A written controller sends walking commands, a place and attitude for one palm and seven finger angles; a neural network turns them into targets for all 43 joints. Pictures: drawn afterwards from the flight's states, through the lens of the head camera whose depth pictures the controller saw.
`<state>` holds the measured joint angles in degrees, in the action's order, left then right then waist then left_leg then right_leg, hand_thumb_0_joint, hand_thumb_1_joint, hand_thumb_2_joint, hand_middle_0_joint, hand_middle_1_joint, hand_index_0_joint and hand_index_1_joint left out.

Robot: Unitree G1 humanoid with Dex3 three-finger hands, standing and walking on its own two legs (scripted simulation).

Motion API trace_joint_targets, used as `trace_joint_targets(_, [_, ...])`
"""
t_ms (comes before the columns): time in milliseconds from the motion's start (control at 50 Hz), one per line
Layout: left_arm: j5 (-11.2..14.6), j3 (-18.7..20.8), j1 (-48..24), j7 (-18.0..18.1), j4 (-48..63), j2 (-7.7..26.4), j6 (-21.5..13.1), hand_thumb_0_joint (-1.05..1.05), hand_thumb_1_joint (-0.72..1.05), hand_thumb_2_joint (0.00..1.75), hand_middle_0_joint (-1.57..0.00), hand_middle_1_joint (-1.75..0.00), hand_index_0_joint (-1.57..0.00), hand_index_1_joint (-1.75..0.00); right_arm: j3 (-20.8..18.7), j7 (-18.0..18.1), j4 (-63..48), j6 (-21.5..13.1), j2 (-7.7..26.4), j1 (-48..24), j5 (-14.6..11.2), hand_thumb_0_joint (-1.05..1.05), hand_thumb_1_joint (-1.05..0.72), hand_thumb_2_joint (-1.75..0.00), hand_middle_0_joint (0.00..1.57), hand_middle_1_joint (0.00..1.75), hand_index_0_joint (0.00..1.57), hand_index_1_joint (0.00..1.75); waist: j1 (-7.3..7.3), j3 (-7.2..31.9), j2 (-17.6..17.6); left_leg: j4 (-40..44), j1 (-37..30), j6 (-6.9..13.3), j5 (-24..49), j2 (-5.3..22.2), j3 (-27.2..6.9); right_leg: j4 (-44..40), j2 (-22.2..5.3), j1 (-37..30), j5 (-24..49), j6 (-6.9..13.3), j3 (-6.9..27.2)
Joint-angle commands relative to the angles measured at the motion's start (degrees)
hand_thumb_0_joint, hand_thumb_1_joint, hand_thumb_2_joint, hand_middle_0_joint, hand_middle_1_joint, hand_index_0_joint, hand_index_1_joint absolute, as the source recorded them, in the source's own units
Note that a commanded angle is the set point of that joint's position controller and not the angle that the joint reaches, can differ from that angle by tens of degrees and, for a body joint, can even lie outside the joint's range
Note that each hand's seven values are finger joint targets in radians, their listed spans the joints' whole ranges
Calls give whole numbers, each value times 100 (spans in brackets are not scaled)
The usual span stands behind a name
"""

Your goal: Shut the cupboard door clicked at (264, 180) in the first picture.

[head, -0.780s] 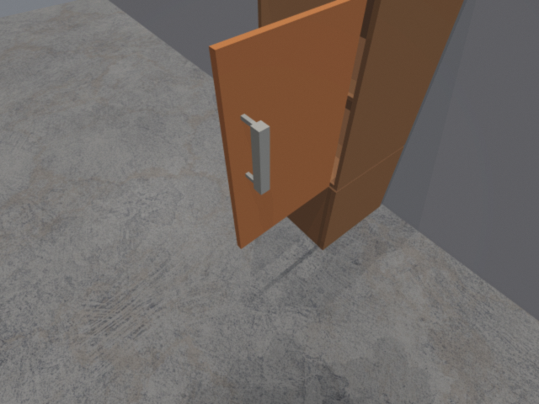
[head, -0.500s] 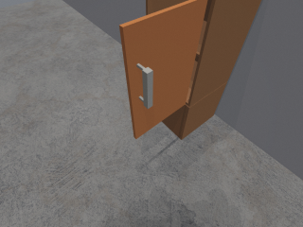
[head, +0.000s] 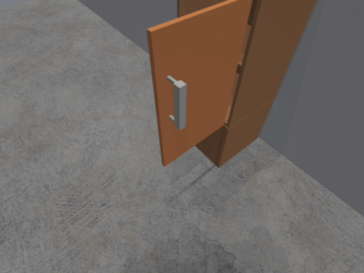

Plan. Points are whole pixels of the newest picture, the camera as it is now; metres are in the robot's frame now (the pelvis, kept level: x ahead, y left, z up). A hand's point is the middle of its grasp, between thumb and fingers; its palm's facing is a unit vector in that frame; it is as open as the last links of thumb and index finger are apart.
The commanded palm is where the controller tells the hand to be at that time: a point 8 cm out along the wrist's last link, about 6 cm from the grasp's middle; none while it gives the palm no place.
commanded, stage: look at it before walking up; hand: left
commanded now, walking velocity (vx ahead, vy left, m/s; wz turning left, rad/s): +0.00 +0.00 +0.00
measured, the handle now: (175, 103) +0.58 +0.06 +0.01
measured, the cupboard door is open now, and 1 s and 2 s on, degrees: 92 92 92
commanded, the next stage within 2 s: walk around to get in front in 0.06 s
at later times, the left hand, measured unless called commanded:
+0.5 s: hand out of the picture +0.06 +0.20 -0.18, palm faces -0.10 -0.96 -0.27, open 7.4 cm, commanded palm none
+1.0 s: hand out of the picture +0.10 +0.17 -0.19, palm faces -0.31 -0.92 -0.24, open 7.4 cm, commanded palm none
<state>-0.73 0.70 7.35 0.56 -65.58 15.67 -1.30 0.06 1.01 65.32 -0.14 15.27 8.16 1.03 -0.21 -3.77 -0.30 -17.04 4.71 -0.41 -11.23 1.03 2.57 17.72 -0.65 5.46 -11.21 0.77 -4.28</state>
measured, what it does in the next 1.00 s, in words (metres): steps on the spot, turning right: left foot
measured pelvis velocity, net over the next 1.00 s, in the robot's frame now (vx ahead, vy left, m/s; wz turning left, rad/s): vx -0.02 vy -0.01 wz -0.41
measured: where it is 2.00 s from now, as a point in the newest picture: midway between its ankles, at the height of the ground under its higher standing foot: outside the picture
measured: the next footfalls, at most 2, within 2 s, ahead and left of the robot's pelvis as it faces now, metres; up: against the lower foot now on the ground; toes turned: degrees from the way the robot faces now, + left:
left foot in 0.98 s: +0.06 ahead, +0.12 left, +0.00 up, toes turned -25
right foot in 1.24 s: -0.05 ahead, -0.17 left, +0.00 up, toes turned -34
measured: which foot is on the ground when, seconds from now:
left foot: down 0.00-0.56, up 0.58-0.96, down 0.98-1.00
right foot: down 0.00-0.98, up 1.00-1.00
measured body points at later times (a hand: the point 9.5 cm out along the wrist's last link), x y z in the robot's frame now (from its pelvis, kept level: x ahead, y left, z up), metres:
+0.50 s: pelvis -0.01 -0.01 -0.02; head +0.03 -0.03 +0.43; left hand +0.07 +0.25 -0.16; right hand +0.01 -0.26 -0.18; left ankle -0.02 +0.12 -0.75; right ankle -0.03 -0.10 -0.73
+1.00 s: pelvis -0.02 -0.01 -0.02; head +0.04 -0.02 +0.43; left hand +0.12 +0.22 -0.17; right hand +0.01 -0.30 -0.15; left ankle +0.03 +0.13 -0.76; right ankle -0.03 -0.12 -0.74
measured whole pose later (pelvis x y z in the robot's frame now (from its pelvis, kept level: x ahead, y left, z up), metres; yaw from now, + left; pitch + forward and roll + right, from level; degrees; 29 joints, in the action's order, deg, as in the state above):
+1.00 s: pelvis -0.02 -0.01 -0.02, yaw -23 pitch +2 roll +0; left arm -1.2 5.1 12.5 -0.2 -54.1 13.1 3.3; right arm -2.3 2.7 50.6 0.4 12.5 4.2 0.6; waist 1.9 -4.8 0.8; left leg -28.9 15.0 -0.7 -14.9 2.6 -2.3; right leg 35.8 7.3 21.8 -18.7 0.9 8.9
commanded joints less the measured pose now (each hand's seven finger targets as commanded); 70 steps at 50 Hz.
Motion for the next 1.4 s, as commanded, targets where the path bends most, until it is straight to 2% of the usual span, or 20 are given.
trace_joint_targets(0, [22, 171, -14, 68, 291, 1029, -85, 0, 90, 90, -20, -30, -20, -30, -185, 49, -259, -108, 991, -33, -20, 0, -90, -90, 20, 30, 20, 30, -8, 388, -34, 222, -25, 131, 1143, 636, -512, -248, -700, -27, 1162, 171, 604])
trace_joint_targets(320, [-20, 316, 194, 29, 700, 678, 277, 0, 90, 90, -20, -30, -20, -30, -339, 183, -577, 116, 727, 395, 22, 0, -90, -90, 20, 30, 20, 30, -78, 352, -125, -485, 4, 161, 931, 973, -83, 891, -445, 863, 1544, 151, 850])
trace_joint_targets(440, [-38, 441, 136, -97, 1244, 338, 459, 0, 90, 90, -20, -30, -20, -30, -488, 210, -976, 66, 899, 281, 104, 0, -90, -90, 20, 30, 20, 30, 16, 103, -1063, -107, 462, 1081, 1647, 2222, -725, 3350, -96, 1653, -1925, 25, 578])
trace_joint_targets(500, [-58, 525, 963, -147, 1127, 322, 381, 0, 90, 90, -20, -30, -20, -30, -534, 196, -1190, 88, 906, -152, 72, 0, -90, -90, 20, 30, 20, 30, 469, 284, -325, -1342, 976, 499, 1345, 1678, 81, 1702, -124, 522, -534, 47, 382])
trace_joint_targets(540, [-108, 698, 1297, -22, 1105, 1224, 279, 0, 90, 90, -20, -30, -20, -30, -493, 131, -1501, 174, 320, -310, -58, 0, -90, -90, 20, 30, 20, 30, 569, 115, 2095, -4107, 2506, -210, -2555, 3, 499, -218, -2025, 271, 2048, 957, 3387])
trace_joint_targets(580, [-72, 676, 890, 70, 1270, 983, 274, 0, 90, 90, -20, -30, -20, -30, -511, 119, -1441, 234, 377, -358, -46, 0, -90, -90, 20, 30, 20, 30, 322, 149, 1245, -5122, 2797, -149, -2020, 204, -512, -125, -1639, 524, 933, 1307, 3429])
trace_joint_targets(660, [-55, 608, 750, 128, 1389, 662, 196, 0, 90, 90, -20, -30, -20, -30, -439, 115, -1374, 203, 175, -226, -47, 0, -90, -90, 20, 30, 20, 30, 159, 710, 552, -4556, 2495, -298, -1369, 234, -408, 321, -1181, 43, 2304, 1100, 2590])
trace_joint_targets(820, [-103, 694, 901, 78, 1399, 808, 260, 0, 90, 90, -20, -30, -20, -30, -432, 157, -1608, 138, 132, -426, -120, 0, -90, -90, 20, 30, 20, 30, 266, 754, 753, -2906, 1979, -255, -1497, -15, -383, 402, -978, -55, 2458, 1112, 3039])
trace_joint_targets(900, [-66, 678, 464, 41, 1518, 747, 309, 0, 90, 90, -20, -30, -20, -30, -440, 194, -1524, 71, 192, 154, -140, 0, -90, -90, 20, 30, 20, 30, -72, 762, 793, -1106, 587, -178, -585, -50, -367, 712, -622, 931, 1783, 648, 2997])
trace_joint_targets(920, [-17, 633, 377, 28, 1605, 574, 327, 0, 90, 90, -20, -30, -20, -30, -460, 232, -1451, 13, 435, 430, -107, 0, -90, -90, 20, 30, 20, 30, -205, 842, 181, -343, -305, -38, -349, 422, -709, 1068, -234, 1734, 957, 380, 2639])
trace_joint_targets(940, [49, 558, 397, -54, 1759, 254, 337, 0, 90, 90, -20, -30, -20, -30, -553, 253, -1514, -42, 983, 470, 4, 0, -90, -90, 20, 30, 20, 30, -194, 743, -1431, 229, -838, 512, -86, 1863, -2255, 2095, 589, 2848, -934, -17, 1667])
trace_joint_targets(960, [-1, 564, 176, -115, 1922, 366, 317, 0, 90, 90, -20, -30, -20, -30, -579, 281, -1621, 1, 1222, 477, 57, 0, -90, -90, 20, 30, 20, 30, -214, 489, -1561, 394, -107, 1161, 509, 2882, -2816, 3545, 497, 2918, -2439, -263, 823])
trace_joint_targets(980, [-66, 625, 178, -182, 2020, 458, 294, 0, 90, 90, -20, -30, -20, -30, -547, 247, -1794, -2, 1214, 288, 108, 0, -90, -90, 20, 30, 20, 30, -113, 392, -742, 356, 771, 1437, 200, 2901, -2696, 4474, 193, 2630, -2249, -321, 856])
trace_joint_targets(1060, [-34, 561, 95, -282, 1894, 281, 385, 0, 90, 90, -20, -30, -20, -30, -457, 226, -1853, -23, 807, -66, 148, 0, -90, -90, 20, 30, 20, 30, 142, 391, -1255, -522, 490, 757, 2541, 1612, -616, 4210, 27, 2496, -1787, -391, 411])
trace_joint_targets(1160, [-13, 511, 280, -329, 1844, 343, 289, 0, 90, 90, -20, -30, -20, -30, -586, 143, -1769, 61, 1107, 308, 77, 0, -90, -90, 20, 30, 20, 30, 90, 694, -1261, -1445, 535, 313, 2420, 1486, -36, 1783, 291, 884, -636, -194, -234])
trace_joint_targets(1180, [-16, 566, 668, -307, 1738, 557, 257, 0, 90, 90, -20, -30, -20, -30, -579, 116, -1856, 83, 1046, 212, 40, 0, -90, -90, 20, 30, 20, 30, 299, 711, -805, -2103, 1113, 83, 1645, 1291, 124, 1023, 116, 63, 255, -87, -10])
trace_joint_targets(1200, [-90, 691, 998, -213, 1655, 1231, 189, 0, 90, 90, -20, -30, -20, -30, -517, 62, -2034, 96, 621, 209, -36, 0, -90, -90, 20, 30, 20, 30, 412, 886, 1038, -3507, 2408, -314, -313, 585, 697, 456, -1243, -965, 2054, 436, 1985])
trace_joint_targets(1220, [-31, 746, 1347, -116, 1563, 1635, 196, 0, 90, 90, -20, -30, -20, -30, -426, 94, -2235, 124, 479, -131, -83, 0, -90, -90, 20, 30, 20, 30, 677, 921, 1890, -4590, 2900, -381, -2868, 254, 164, 320, -2284, -662, 3602, 1218, 3168])
trace_joint_targets(1260, [-82, 708, 704, -31, 1771, 1371, 282, 0, 90, 90, -20, -30, -20, -30, -437, 101, -2123, 167, 529, -193, -70, 0, -90, -90, 20, 30, 20, 30, 382, 599, 1835, -5077, 2997, -309, -2311, 426, -370, 291, -1653, 238, 1420, 1324, 3096])
trace_joint_targets(1380, [-94, 613, 110, -6, 1913, 1122, 306, 0, 90, 90, -20, -30, -20, -30, -358, 52, -1757, 120, 249, 364, -96, 0, -90, -90, 20, 30, 20, 30, -32, 758, 786, -2684, 1455, -331, -1251, 91, 78, 675, -1036, 967, 1527, 940, 2413])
